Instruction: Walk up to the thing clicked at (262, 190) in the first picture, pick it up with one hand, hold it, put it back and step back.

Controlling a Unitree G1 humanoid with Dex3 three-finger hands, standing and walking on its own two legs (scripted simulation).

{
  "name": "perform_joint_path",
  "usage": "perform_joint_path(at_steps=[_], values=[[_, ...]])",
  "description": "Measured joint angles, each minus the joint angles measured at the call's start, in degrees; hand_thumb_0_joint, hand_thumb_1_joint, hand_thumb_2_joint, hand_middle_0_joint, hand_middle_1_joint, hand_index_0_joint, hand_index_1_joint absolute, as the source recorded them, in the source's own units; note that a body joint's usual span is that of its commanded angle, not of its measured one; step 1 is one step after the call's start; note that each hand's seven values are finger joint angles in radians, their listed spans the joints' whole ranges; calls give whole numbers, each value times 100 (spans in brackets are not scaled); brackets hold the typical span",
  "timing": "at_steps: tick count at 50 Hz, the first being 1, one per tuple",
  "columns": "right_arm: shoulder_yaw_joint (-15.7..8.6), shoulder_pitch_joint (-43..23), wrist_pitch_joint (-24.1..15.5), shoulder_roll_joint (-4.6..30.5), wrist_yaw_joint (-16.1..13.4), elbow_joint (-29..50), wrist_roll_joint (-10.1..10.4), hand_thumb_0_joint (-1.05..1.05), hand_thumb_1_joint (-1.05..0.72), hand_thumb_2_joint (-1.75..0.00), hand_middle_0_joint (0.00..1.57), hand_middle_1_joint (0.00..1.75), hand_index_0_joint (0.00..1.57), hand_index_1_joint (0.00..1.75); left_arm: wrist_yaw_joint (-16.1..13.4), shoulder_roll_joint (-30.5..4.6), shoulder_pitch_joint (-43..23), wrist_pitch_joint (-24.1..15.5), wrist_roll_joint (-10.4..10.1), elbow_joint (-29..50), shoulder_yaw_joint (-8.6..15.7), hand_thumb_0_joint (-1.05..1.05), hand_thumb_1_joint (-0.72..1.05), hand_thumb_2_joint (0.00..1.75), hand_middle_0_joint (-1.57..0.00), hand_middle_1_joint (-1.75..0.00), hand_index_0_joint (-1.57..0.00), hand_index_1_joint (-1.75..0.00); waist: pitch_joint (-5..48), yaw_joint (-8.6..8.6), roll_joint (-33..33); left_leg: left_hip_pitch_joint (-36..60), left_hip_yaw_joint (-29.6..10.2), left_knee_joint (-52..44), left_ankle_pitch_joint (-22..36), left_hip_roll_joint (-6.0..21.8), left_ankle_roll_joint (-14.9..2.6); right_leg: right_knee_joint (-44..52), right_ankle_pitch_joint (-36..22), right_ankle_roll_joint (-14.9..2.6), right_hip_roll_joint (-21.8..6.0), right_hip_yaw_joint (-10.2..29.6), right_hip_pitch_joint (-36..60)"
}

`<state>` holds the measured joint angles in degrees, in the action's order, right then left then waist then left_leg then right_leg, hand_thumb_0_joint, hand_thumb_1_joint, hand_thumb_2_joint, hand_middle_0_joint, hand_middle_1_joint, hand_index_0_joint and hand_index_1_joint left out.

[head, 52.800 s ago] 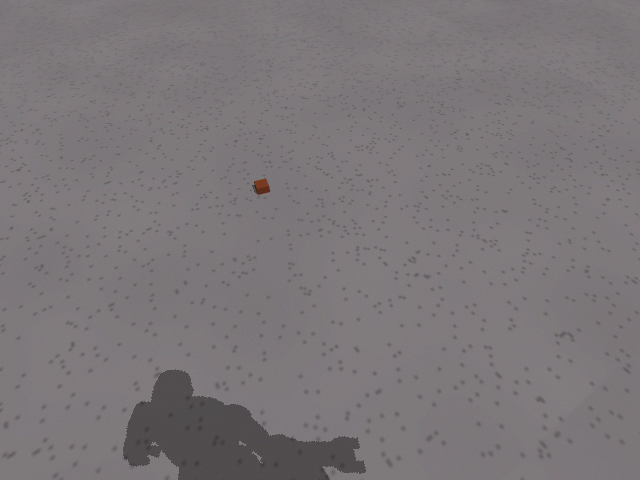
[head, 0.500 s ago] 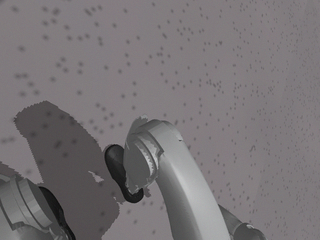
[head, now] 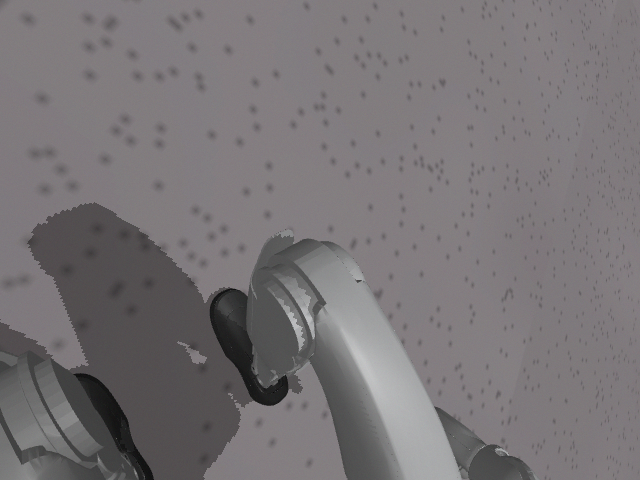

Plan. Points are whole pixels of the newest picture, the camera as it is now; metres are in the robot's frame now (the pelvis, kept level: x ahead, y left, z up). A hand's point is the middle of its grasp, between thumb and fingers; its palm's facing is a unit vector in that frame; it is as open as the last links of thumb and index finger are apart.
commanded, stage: close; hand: left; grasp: from above
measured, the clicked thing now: out of the picture +0.46 +0.42 -0.30
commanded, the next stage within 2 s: none
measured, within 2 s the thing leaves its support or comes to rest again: neither
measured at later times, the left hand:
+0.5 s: hand out of the picture +0.43 +0.41 -0.28, palm faces -0.33 -0.31 -0.89, open 10.3 cm
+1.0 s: hand out of the picture +0.44 +0.40 -0.28, palm faces -0.33 -0.30 -0.90, open 9.7 cm
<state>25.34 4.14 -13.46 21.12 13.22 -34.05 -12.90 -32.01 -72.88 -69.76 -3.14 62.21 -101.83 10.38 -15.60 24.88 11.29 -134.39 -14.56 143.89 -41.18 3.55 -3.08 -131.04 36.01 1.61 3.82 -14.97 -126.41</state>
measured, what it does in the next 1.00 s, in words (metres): stands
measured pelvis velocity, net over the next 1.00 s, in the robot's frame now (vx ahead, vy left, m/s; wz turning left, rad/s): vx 0.00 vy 0.00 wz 0.00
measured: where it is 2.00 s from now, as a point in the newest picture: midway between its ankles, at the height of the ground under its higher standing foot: (193, 410)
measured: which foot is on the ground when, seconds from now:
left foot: down 0.00-1.00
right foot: down 0.00-1.00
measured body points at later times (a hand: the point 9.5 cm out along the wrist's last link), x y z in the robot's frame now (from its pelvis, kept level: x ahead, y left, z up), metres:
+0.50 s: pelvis +0.00 +0.00 +0.00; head +0.31 +0.15 +0.28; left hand +0.45 +0.42 -0.23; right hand +0.05 -0.23 -0.05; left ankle +0.06 +0.12 -0.29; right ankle +0.12 -0.10 -0.29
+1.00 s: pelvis +0.00 +0.00 +0.00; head +0.31 +0.15 +0.28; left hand +0.45 +0.42 -0.22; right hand +0.05 -0.23 -0.05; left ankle +0.06 +0.12 -0.29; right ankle +0.12 -0.10 -0.29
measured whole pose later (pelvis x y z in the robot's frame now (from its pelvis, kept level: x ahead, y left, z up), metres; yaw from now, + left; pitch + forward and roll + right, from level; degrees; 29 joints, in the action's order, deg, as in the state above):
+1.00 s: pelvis +0.00 +0.00 +0.00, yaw +0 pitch +28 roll -17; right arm 25.3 4.1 -13.6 20.9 13.1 -34.1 -12.9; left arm -32.2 -72.5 -69.6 -3.7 62.4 -101.5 10.5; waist -15.9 24.6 11.8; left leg -134.2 -14.4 143.9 -41.1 3.6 -3.2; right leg -131.0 35.9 1.8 3.9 -14.9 -126.2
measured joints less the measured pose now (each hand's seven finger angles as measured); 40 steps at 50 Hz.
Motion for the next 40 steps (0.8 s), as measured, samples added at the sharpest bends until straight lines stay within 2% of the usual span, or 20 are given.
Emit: perform_joint_path(at_steps=[5, 11, 16, 25, 32, 40], values=[[0, -11, 14, 8, -24, 7, 4, 0, -90, -90, 20, 30, 20, 30, 61, -10, 27, -46, -64, -27, -58, 0, 14, 58, -48, -91, -55, -82, -42, -13, -4, 15, 3, 2, 8, 8, -2, -3, -15, 0, 5, 3, 9], [24, -20, 24, -3, -45, 7, -2, 0, -90, -90, 20, 30, 20, 30, 85, 12, 57, -145, -50, 65, -66, 0, 18, 57, -51, -91, -57, -82, -71, -43, 24, 32, -1, 4, 12, 9, 2, -4, -22, -3, 6, 0, 22], [23, -16, 20, -29, -33, -2, -1, 0, -90, -90, 20, 30, 20, 30, 45, 30, 64, -151, -17, 94, 19, 0, 14, 54, -48, -90, -55, -81, -46, -58, 38, 30, -5, -5, 8, 9, 7, 7, -19, -5, 7, -3, 21], [10, -20, 8, -24, -45, -16, 4, 0, -90, -90, 20, 30, 20, 30, 58, -14, 8, -85, -14, 37, -12, 0, 5, 55, -43, -88, -49, -80, -18, -46, 51, 8, 10, 7, -1, 12, -17, 3, -8, 16, 9, 9, 10], [24, -29, 61, -15, -51, -8, -14, 0, -90, -90, 20, 30, 20, 30, 62, -8, 37, -147, 48, -15, -105, 0, 6, 58, -45, -87, -51, -81, 0, -42, 46, 32, -20, 11, -17, -2, -6, 10, 10, 9, 5, -17, 46], [23, -34, 22, -7, -27, 6, -18, 0, -90, -90, 20, 30, 20, 30, -24, 36, 61, -165, 50, 27, -40, 0, 7, 57, -45, -87, -52, -81, -16, -51, 49, 36, -14, 6, -10, 7, -13, 18, -4, 17, 11, -11, 47]])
